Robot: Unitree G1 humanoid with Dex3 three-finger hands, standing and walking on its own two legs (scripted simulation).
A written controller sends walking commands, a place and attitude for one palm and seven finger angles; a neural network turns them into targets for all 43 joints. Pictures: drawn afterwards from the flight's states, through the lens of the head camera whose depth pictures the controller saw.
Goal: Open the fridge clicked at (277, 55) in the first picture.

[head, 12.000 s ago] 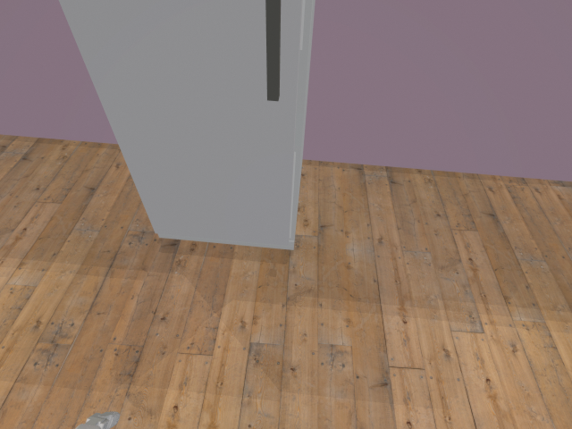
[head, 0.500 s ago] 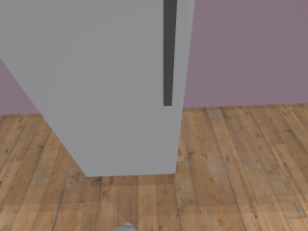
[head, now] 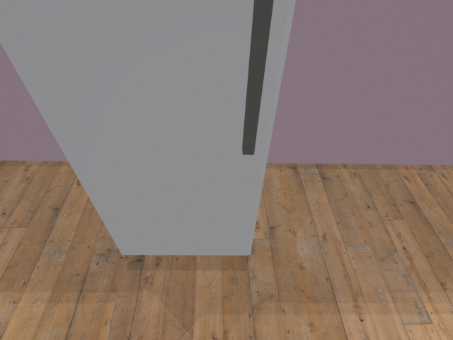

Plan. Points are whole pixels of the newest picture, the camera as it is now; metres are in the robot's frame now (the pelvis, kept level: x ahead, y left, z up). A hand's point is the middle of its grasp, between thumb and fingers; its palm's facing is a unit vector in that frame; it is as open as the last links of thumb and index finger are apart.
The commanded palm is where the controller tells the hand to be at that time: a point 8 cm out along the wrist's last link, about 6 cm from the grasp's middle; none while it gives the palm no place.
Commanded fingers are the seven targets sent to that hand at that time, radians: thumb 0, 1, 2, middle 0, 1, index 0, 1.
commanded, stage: come to a stop and stand still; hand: right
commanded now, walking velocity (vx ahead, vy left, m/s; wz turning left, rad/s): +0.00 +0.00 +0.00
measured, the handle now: (256, 56) +0.57 -0.02 +0.24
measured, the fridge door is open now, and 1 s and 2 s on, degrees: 0 0 0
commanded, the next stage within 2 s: look again from close up in 0.38 s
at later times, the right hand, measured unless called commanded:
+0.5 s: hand out of the picture -0.01 -0.18 -0.18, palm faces +0.04 +0.98 -0.21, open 7.4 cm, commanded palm none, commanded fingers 0.00 -0.90 -0.90 0.20 0.30 0.20 0.30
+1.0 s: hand out of the picture +0.01 -0.18 -0.18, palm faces +0.01 +0.98 -0.18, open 7.4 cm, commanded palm none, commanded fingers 0.00 -0.90 -0.90 0.20 0.30 0.20 0.30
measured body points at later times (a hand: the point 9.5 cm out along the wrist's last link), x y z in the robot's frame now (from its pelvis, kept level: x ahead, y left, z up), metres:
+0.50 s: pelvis +0.00 -0.01 -0.01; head -0.01 +0.00 +0.44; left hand -0.01 +0.20 -0.18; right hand -0.01 -0.23 -0.16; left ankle +0.00 +0.12 -0.74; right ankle +0.03 -0.09 -0.74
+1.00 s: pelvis +0.01 -0.01 +0.00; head +0.02 -0.02 +0.45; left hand +0.03 +0.22 -0.16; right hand +0.01 -0.23 -0.17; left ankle +0.00 +0.12 -0.74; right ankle +0.03 -0.09 -0.74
